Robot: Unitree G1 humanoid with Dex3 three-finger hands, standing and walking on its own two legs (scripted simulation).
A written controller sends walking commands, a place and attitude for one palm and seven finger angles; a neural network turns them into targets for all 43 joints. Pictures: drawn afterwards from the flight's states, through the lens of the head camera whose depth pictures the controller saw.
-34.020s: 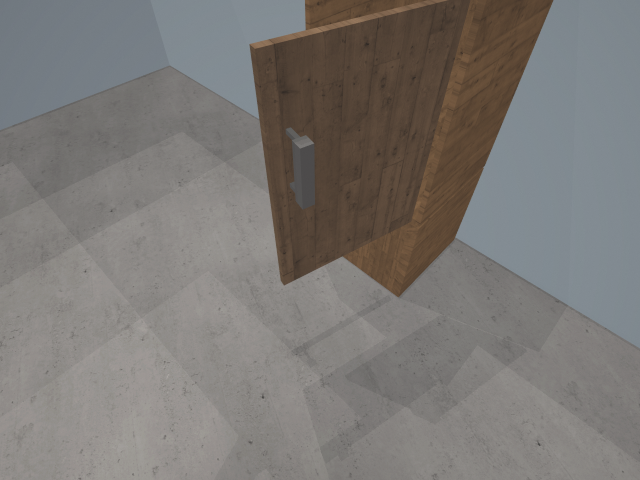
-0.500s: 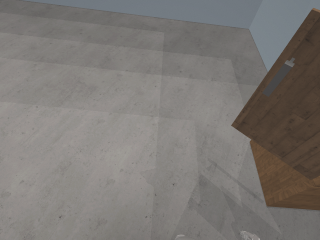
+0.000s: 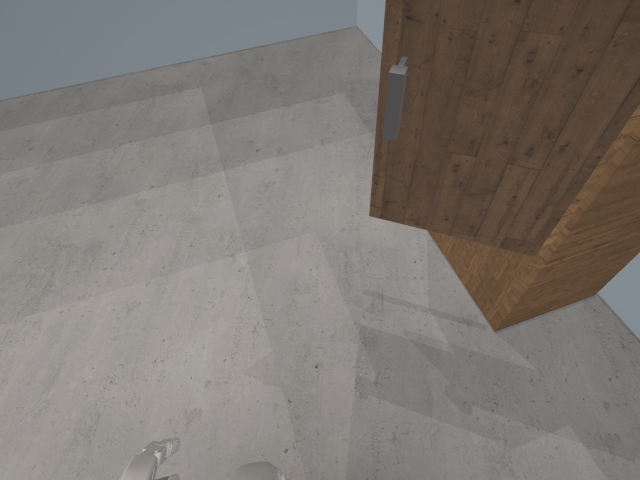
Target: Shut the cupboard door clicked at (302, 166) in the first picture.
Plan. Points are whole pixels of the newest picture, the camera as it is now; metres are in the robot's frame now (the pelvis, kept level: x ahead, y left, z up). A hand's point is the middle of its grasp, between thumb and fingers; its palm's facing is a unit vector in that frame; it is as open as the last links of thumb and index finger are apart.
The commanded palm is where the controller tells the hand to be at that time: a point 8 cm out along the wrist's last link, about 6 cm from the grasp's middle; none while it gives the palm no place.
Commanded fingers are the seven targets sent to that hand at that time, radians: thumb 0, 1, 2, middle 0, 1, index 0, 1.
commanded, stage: turn to face it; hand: left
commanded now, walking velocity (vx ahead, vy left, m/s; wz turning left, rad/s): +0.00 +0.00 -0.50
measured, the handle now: (397, 98) +0.74 -0.12 +0.05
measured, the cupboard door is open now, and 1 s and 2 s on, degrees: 51 51 51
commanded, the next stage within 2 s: take the last steps up to it in 0.48 s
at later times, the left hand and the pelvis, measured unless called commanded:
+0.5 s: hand out of the picture +0.13 +0.24 -0.17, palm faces -0.17 -0.97 -0.18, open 7.4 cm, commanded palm none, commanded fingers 0.00 0.90 0.90 -0.20 -0.30 -0.20 -0.30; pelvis +0.02 +0.05 +0.01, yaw -13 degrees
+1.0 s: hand out of the picture +0.14 +0.15 -0.16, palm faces -0.30 -0.94 -0.17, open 7.4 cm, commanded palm none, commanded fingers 0.00 0.90 0.90 -0.20 -0.30 -0.20 -0.30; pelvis +0.06 -0.01 +0.01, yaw -19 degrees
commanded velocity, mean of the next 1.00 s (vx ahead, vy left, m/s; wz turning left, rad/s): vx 0.13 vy -0.04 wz -0.23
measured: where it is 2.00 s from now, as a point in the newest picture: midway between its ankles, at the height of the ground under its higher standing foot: (373, 454)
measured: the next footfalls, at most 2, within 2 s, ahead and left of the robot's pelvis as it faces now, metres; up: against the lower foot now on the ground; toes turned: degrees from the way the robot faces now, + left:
left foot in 0.32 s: +0.08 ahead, +0.13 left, +0.00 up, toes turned -6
right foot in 0.78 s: +0.00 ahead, -0.09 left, +0.00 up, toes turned -22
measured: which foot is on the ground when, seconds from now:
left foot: up 0.00-0.30, down 0.32-0.78, up 0.80-1.00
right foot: down 0.00-0.34, up 0.36-0.76, down 0.78-1.00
